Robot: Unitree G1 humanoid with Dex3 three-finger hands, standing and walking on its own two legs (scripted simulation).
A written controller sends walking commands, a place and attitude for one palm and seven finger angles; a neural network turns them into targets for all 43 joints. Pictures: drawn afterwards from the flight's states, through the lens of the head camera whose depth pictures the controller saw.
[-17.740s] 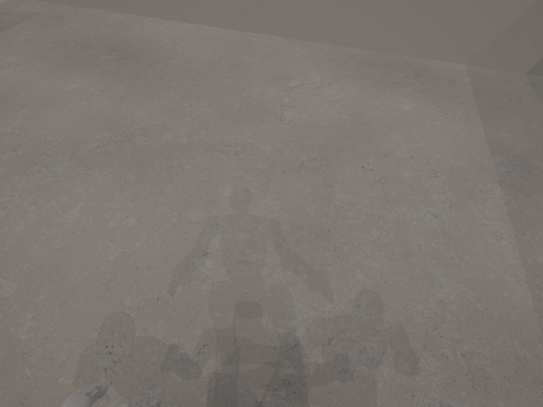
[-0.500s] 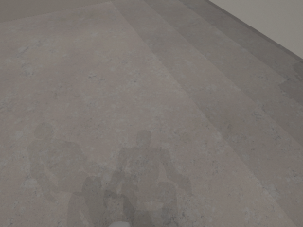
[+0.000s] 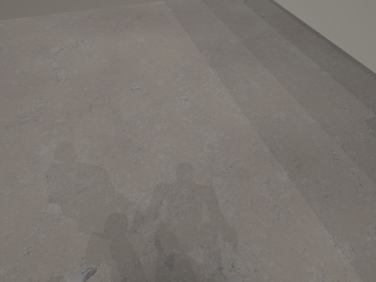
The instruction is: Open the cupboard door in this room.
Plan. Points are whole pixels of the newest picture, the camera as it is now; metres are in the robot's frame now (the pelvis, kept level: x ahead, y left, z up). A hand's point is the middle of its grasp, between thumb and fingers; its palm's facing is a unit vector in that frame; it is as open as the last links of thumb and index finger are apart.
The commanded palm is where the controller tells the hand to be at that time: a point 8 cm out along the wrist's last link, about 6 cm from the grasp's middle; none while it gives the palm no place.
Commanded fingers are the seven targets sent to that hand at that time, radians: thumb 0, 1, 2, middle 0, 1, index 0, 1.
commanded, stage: turn or walk to find it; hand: left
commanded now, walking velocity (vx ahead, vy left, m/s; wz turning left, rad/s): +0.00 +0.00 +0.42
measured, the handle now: out of the picture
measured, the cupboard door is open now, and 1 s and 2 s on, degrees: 0 0 0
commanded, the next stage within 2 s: stand and wait in 1.66 s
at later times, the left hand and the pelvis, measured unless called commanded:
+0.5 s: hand out of the picture -0.05 +0.19 -0.18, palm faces +0.29 -0.93 -0.24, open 7.4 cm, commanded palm none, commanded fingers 0.00 0.90 0.90 -0.20 -0.30 -0.20 -0.30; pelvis -0.04 -0.02 -0.01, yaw +15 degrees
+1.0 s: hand out of the picture -0.05 +0.21 -0.16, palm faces +0.42 -0.87 -0.26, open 7.4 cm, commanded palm none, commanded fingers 0.00 0.90 0.90 -0.20 -0.30 -0.20 -0.30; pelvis -0.07 -0.02 +0.00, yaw +25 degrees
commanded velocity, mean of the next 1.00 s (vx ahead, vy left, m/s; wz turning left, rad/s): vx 0.00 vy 0.00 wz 0.42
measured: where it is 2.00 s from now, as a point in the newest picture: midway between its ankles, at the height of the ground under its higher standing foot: outside the picture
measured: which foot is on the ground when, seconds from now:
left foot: down 0.00-0.08, up 0.10-0.52, down 0.54-1.00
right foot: up 0.00-0.06, down 0.08-0.56, up 0.58-1.00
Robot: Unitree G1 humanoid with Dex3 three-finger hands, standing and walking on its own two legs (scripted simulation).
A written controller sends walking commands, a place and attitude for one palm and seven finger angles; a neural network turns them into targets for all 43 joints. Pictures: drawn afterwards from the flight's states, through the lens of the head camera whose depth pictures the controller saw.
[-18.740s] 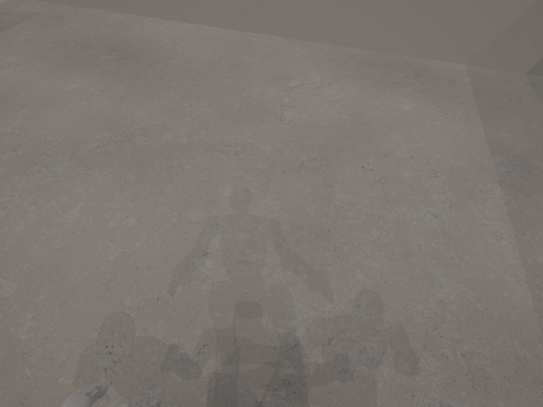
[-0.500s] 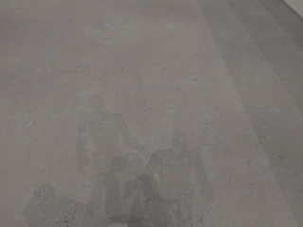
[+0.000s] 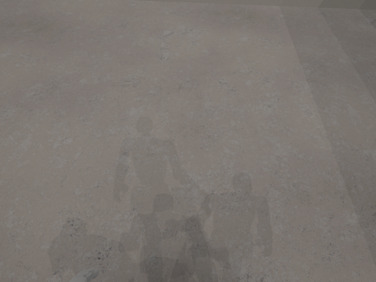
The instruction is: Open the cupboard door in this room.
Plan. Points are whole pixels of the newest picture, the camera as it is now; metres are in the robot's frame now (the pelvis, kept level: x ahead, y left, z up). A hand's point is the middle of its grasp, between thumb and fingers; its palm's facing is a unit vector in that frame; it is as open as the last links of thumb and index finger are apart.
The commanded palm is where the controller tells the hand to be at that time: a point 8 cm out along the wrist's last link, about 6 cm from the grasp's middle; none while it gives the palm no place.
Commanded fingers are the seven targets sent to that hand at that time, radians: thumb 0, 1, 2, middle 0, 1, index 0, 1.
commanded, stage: turn or walk to find it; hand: left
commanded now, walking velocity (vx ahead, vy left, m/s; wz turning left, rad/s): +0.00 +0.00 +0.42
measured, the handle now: out of the picture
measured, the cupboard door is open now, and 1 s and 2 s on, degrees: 0 0 0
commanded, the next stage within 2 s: stand and wait in 0.66 s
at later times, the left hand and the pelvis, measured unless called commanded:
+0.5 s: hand out of the picture -0.04 +0.18 -0.17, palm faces +0.29 -0.92 -0.25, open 7.4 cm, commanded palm none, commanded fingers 0.00 0.90 0.90 -0.20 -0.30 -0.20 -0.30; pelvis -0.02 -0.02 +0.00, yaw +15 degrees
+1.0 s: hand out of the picture -0.05 +0.19 -0.17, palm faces +0.30 -0.92 -0.24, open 7.4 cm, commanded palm none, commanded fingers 0.00 0.90 0.90 -0.20 -0.30 -0.20 -0.30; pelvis -0.02 -0.01 -0.01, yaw +14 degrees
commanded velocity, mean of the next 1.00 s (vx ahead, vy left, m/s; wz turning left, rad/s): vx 0.00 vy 0.00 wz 0.10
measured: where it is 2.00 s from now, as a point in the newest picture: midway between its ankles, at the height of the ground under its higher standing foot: outside the picture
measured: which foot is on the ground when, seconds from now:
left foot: down 0.00-0.06, up 0.08-0.54, down 0.56-1.00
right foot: up 0.00-0.02, down 0.04-0.58, up 0.60-0.98, down 1.00-1.00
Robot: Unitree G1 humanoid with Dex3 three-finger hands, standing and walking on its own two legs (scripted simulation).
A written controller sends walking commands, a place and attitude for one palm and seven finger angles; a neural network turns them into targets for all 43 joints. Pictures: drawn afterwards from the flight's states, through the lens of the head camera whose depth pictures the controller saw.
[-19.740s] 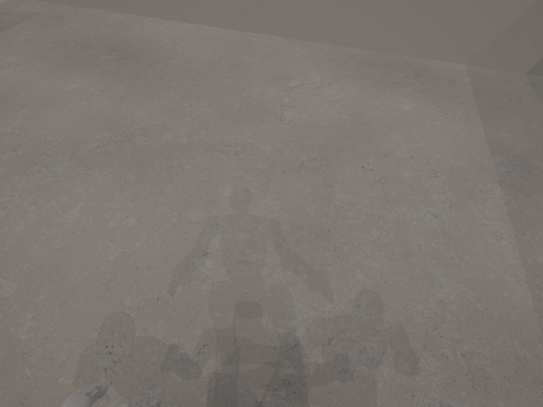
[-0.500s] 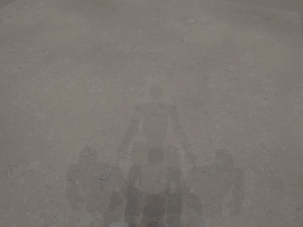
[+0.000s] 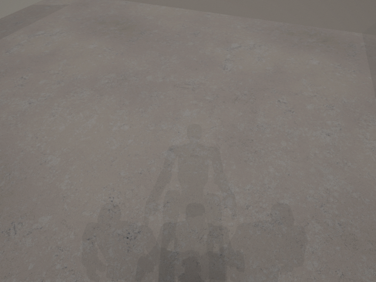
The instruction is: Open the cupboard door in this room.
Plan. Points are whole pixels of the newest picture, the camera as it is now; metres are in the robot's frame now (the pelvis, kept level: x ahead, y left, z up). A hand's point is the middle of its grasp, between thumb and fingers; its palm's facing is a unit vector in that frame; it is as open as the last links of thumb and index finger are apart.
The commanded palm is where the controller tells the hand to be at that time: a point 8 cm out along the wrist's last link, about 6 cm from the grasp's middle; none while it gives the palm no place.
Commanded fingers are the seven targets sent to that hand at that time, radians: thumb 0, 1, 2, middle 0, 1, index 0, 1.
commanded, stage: turn or walk to find it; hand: left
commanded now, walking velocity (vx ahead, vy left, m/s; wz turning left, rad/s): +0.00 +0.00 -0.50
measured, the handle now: out of the picture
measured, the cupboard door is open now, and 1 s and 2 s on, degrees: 0 0 0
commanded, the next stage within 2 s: none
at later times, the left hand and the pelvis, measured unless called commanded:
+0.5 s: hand out of the picture +0.07 +0.22 -0.17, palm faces -0.12 -0.97 -0.23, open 7.4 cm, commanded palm none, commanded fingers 0.00 0.90 0.90 -0.20 -0.30 -0.20 -0.30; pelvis -0.02 +0.02 +0.00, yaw -12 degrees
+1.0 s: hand (151, 277) +0.16 +0.11 -0.15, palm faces -0.47 -0.84 -0.27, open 7.4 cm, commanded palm none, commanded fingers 0.00 0.90 0.90 -0.20 -0.30 -0.20 -0.30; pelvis -0.04 -0.01 +0.00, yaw -29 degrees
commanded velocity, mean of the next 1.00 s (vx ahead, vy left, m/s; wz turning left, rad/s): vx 0.00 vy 0.00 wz -0.50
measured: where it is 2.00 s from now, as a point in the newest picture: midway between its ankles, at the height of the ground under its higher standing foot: outside the picture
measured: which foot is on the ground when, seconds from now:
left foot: down 0.00-0.02, up 0.04-0.46, down 0.48-0.92, up 0.94-1.00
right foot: down 0.00-0.48, up 0.50-0.90, down 0.92-1.00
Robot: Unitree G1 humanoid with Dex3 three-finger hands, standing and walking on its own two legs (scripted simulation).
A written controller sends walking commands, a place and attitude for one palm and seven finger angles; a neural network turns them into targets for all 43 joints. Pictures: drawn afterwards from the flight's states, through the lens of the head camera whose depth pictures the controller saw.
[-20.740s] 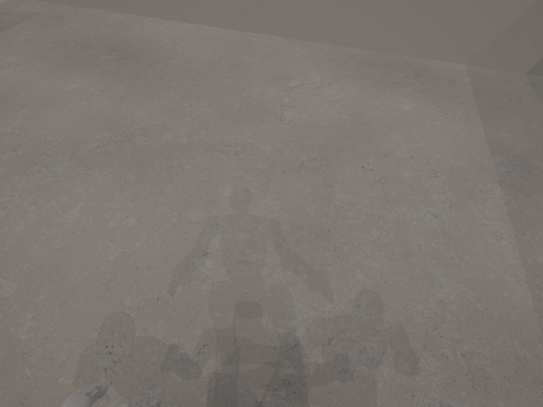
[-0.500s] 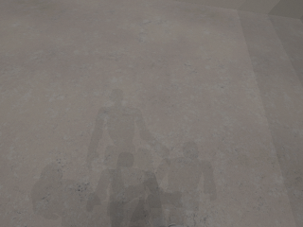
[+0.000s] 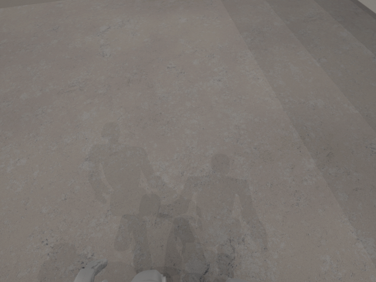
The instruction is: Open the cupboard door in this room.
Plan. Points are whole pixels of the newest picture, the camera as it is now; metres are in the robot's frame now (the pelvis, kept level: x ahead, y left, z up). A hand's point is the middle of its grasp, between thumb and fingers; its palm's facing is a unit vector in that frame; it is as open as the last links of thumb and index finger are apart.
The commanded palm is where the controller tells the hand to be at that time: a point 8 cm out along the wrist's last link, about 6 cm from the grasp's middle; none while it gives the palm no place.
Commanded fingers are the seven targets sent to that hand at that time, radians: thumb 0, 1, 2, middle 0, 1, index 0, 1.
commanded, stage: turn or walk to find it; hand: left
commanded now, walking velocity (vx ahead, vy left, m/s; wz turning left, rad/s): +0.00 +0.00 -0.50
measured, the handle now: out of the picture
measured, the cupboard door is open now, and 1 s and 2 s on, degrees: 0 0 0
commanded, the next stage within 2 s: none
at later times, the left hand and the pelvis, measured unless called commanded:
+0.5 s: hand out of the picture +0.09 +0.23 -0.17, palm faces -0.14 -0.97 -0.21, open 7.4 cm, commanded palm none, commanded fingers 0.00 0.90 0.90 -0.20 -0.30 -0.20 -0.30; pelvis +0.00 +0.04 +0.01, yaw -14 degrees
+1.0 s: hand (151, 270) +0.16 +0.11 -0.14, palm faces -0.49 -0.83 -0.28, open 7.4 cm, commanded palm none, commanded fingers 0.00 0.90 0.90 -0.20 -0.30 -0.20 -0.30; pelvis -0.04 -0.01 +0.00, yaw -31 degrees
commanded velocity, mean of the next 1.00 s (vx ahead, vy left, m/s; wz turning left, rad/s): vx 0.00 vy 0.00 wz -0.50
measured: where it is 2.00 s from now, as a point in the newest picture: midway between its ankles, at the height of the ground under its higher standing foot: outside the picture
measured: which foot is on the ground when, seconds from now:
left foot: up 0.00-0.40, down 0.42-0.90, up 0.92-1.00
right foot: down 0.00-0.42, up 0.44-0.88, down 0.90-1.00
